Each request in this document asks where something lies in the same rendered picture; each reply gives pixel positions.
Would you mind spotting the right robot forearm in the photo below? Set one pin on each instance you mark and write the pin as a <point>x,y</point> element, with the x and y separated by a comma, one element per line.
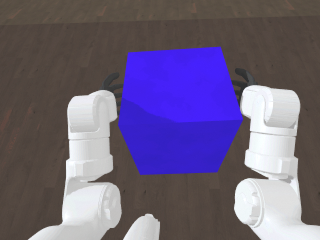
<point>274,115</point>

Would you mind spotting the carton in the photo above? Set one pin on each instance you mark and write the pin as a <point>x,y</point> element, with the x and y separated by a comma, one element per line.
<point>179,113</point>

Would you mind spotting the right robot hand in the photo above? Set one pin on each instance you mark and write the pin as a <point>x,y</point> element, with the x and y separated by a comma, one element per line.
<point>250,82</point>

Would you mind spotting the left robot forearm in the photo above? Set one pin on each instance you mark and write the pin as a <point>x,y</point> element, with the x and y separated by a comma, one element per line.
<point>89,118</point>

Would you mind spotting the robot left thigh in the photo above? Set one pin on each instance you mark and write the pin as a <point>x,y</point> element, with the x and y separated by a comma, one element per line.
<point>144,228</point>

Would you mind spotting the left robot hand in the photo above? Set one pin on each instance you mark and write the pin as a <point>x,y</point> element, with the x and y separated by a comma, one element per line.
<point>106,86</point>

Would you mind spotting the left robot upper arm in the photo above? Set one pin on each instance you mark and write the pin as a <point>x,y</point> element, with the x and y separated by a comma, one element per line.
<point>90,209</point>

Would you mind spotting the right robot upper arm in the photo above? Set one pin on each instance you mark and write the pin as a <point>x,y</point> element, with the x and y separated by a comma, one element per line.
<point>272,210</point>

